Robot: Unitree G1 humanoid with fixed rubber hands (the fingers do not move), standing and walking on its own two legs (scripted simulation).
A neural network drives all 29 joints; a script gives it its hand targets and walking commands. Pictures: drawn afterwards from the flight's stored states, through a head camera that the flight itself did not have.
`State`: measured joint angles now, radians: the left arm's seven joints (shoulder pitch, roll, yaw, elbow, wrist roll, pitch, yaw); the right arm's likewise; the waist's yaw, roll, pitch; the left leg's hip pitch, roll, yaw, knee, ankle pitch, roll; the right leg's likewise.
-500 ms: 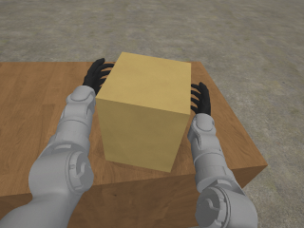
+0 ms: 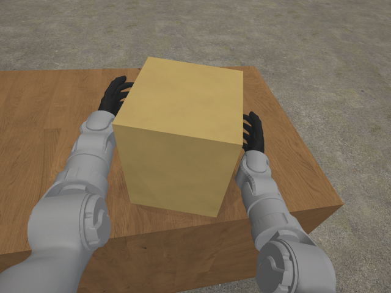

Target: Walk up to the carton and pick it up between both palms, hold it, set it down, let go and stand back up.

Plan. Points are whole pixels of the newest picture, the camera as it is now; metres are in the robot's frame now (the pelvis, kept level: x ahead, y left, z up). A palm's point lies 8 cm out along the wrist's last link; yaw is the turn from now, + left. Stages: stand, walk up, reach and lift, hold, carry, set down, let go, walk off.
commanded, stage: set down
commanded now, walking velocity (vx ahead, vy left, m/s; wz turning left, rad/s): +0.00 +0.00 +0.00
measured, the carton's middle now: (183, 140) +0.43 +0.01 +0.09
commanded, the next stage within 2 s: none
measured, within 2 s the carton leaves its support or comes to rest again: neither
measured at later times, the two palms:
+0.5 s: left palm (90, 143) +0.41 +0.20 +0.10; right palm (260, 169) +0.35 -0.14 +0.09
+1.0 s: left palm (61, 172) +0.35 +0.24 +0.10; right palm (269, 193) +0.29 -0.14 +0.09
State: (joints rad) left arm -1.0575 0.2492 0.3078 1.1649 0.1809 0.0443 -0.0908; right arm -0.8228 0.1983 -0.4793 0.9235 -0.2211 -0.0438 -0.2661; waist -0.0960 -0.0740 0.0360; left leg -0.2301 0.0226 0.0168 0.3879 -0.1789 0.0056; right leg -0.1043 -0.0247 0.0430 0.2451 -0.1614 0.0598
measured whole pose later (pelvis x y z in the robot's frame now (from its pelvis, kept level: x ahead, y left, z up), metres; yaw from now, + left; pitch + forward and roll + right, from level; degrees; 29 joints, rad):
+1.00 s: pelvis -0.04 +0.00 +0.00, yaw +0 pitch -2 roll -1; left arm -0.63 0.39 0.12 0.78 -0.10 0.18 -0.11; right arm -0.44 0.08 -0.06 0.53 0.15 0.15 -0.36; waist -0.06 -0.07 -0.01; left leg -0.24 0.03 0.02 0.39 -0.12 0.01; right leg -0.14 -0.02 0.04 0.30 -0.13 0.06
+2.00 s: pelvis -0.03 +0.00 +0.00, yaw +0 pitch -1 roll -1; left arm 0.18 0.50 0.11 -0.25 -0.25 0.42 -0.14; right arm 0.34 0.07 0.02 -0.38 0.20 0.42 -0.35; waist 0.10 -0.05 0.06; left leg -0.23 0.03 0.03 0.39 -0.14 0.01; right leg -0.13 -0.02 0.04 0.30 -0.15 0.04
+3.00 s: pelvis -0.01 -0.01 +0.00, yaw -1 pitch +0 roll -1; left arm 0.35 0.43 0.11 -0.16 -0.25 0.26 -0.12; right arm 0.45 -0.02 0.02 -0.18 0.20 0.17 -0.19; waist 0.08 -0.02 0.09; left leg -0.23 0.03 0.03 0.39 -0.17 -0.01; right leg -0.13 -0.02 0.04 0.31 -0.19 0.04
